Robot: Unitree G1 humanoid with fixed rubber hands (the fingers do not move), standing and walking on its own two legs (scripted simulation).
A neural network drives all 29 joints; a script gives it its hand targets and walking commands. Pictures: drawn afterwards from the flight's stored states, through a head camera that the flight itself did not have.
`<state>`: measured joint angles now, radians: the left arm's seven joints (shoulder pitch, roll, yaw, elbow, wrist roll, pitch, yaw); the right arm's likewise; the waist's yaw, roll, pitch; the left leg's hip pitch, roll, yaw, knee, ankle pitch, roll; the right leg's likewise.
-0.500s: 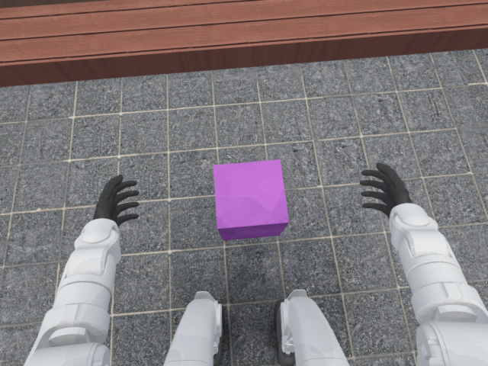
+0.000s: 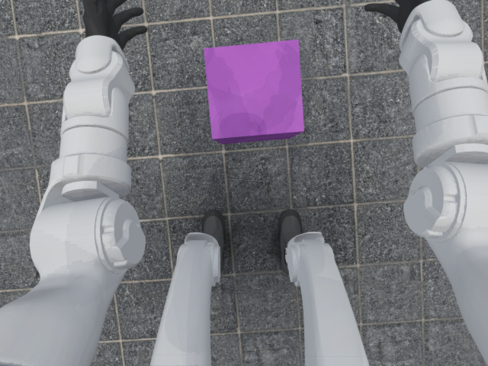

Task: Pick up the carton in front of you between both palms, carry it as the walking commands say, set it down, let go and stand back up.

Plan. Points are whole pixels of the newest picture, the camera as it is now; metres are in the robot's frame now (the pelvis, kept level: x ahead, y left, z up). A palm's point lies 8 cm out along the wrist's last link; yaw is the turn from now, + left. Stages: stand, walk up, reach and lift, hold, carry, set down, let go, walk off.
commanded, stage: reach and lift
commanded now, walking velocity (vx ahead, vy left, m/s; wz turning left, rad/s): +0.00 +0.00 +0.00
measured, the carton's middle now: (253, 100) +0.53 +0.00 -0.53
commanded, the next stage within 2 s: none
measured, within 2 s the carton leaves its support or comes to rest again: leaves its support in 1.72 s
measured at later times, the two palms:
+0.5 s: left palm (159, 93) +0.52 +0.20 -0.34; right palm (349, 78) +0.54 -0.19 -0.34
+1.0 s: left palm (181, 99) +0.53 +0.18 -0.46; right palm (328, 90) +0.54 -0.18 -0.47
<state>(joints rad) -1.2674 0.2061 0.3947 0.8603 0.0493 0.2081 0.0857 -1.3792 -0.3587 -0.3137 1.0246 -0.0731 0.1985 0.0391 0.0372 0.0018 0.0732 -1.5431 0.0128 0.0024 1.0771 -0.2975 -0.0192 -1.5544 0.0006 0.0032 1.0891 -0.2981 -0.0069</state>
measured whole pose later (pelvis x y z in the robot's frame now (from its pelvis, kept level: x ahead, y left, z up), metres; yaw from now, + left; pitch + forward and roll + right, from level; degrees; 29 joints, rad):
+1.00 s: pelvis -0.03 +0.00 -0.28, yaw +2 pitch +36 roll +2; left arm -1.56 0.35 0.10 1.12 -0.24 0.07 0.14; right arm -1.62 -0.46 -0.03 1.21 0.24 0.07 -0.09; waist 0.01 0.02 0.47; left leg -2.23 -0.04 -0.02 2.21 -0.60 -0.05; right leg -2.24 0.02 0.03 2.23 -0.61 0.02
